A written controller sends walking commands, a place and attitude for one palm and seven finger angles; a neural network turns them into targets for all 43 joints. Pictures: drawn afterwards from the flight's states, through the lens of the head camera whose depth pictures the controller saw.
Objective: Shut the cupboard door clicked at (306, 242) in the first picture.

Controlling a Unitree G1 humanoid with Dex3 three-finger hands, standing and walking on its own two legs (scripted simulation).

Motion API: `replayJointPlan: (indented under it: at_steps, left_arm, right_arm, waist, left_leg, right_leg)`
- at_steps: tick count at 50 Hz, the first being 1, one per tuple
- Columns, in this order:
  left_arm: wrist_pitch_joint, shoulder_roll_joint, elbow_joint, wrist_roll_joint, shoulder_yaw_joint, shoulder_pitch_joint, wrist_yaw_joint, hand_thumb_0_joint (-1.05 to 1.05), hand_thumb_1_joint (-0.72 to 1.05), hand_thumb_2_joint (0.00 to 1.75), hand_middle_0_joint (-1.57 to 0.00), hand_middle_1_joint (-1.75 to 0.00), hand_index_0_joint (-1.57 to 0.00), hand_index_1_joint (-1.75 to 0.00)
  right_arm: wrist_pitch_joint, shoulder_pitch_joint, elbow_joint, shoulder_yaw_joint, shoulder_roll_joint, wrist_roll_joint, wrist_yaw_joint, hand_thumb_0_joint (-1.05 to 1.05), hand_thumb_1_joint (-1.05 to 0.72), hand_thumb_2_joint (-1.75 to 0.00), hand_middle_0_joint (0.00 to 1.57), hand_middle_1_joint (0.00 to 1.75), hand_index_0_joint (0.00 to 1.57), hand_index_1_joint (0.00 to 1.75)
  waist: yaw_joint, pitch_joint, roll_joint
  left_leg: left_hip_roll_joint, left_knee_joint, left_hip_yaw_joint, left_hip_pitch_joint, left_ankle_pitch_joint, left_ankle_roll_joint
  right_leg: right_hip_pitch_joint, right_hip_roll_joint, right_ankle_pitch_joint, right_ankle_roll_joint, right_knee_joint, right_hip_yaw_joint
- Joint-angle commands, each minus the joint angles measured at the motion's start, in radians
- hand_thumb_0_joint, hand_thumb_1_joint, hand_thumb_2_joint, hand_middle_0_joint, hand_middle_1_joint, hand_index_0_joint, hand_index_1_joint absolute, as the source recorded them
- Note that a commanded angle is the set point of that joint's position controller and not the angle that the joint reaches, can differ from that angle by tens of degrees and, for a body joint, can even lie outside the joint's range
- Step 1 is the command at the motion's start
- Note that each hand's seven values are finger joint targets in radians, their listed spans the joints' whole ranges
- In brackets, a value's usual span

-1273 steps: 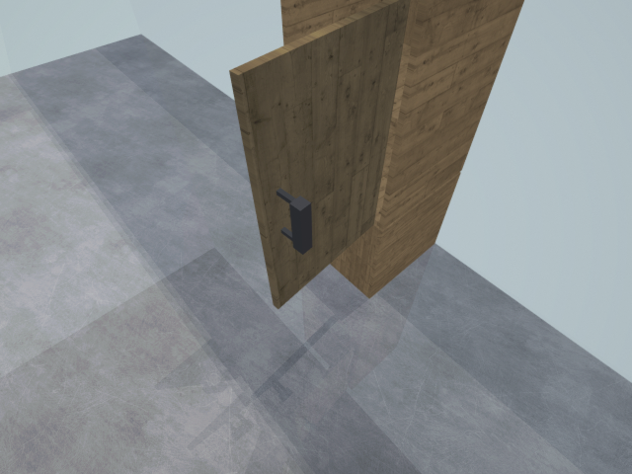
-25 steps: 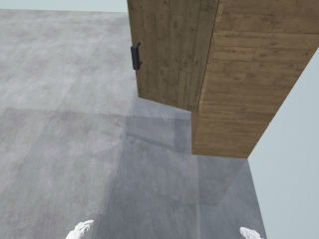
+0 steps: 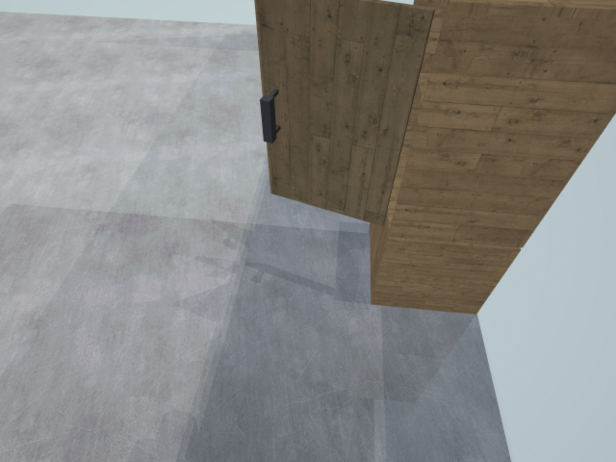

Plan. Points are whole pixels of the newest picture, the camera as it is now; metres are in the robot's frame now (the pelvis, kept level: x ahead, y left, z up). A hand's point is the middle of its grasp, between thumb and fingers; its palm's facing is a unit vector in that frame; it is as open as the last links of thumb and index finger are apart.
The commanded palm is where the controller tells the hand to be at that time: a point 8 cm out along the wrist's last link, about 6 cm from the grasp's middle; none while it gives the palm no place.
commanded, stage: let the arm hang, fingers relaxed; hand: left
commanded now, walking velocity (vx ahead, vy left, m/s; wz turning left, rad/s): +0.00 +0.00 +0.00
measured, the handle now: (272, 115) +0.91 +0.14 -0.04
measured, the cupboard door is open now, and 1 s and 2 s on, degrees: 73 73 73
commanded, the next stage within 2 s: look to check the result in 0.38 s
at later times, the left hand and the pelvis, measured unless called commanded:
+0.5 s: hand out of the picture -0.03 +0.16 -0.18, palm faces +0.04 -0.99 -0.16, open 7.4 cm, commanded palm none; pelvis +0.00 +0.01 +0.00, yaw -1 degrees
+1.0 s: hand out of the picture -0.01 +0.18 -0.18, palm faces +0.02 -0.98 -0.20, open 7.4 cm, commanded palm none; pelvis +0.01 +0.00 +0.00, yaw -1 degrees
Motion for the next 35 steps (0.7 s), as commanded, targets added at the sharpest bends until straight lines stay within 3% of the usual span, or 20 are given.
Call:
replayJointPlan:
  at_steps: [1, 15, 21, 35]
  left_arm:
    - [-0.016, 0.073, -0.016, 0.004, 0.010, 0.069, 0.007, 0.00, 0.90, 0.90, -0.20, -0.30, -0.20, -0.30]
    - [-0.016, 0.038, -0.015, 0.007, 0.015, 0.098, 0.014, 0.00, 0.90, 0.90, -0.20, -0.30, -0.20, -0.30]
    - [-0.019, 0.039, -0.014, 0.007, 0.018, 0.097, 0.015, 0.00, 0.90, 0.90, -0.20, -0.30, -0.20, -0.30]
    - [-0.024, 0.069, -0.018, 0.007, 0.018, 0.079, 0.013, 0.00, 0.90, 0.90, -0.20, -0.30, -0.20, -0.30]
  right_arm:
    - [-0.018, 0.065, -0.020, -0.016, -0.083, -0.001, -0.005, 0.00, -0.90, -0.90, 0.20, 0.30, 0.20, 0.30]
    - [-0.022, 0.104, -0.008, -0.021, -0.048, -0.002, -0.008, 0.00, -0.90, -0.90, 0.20, 0.30, 0.20, 0.30]
    - [-0.027, 0.107, -0.010, -0.022, -0.054, -0.001, -0.009, 0.00, -0.90, -0.90, 0.20, 0.30, 0.20, 0.30]
    - [-0.025, 0.078, -0.013, -0.024, -0.083, 0.002, -0.006, 0.00, -0.90, -0.90, 0.20, 0.30, 0.20, 0.30]
  waist:
    - [-0.002, 0.066, -0.019]
    - [-0.002, 0.085, 0.001]
    - [-0.003, 0.060, -0.004]
    - [-0.006, 0.073, -0.012]
  left_leg:
    - [0.097, -0.093, -0.102, 0.011, -0.015, 0.006]
    - [0.092, -0.102, -0.107, -0.011, -0.047, 0.010]
    - [0.097, -0.094, -0.105, 0.013, -0.004, 0.013]
    - [0.098, -0.088, -0.100, 0.032, 0.012, 0.013]
  right_leg:
    - [-0.106, -0.080, 0.005, -0.041, -0.098, 0.085]
    - [-0.120, -0.073, 0.010, -0.039, -0.074, 0.085]
    - [-0.112, -0.073, 0.036, -0.036, -0.067, 0.084]
    - [-0.117, -0.080, 0.036, -0.038, -0.088, 0.092]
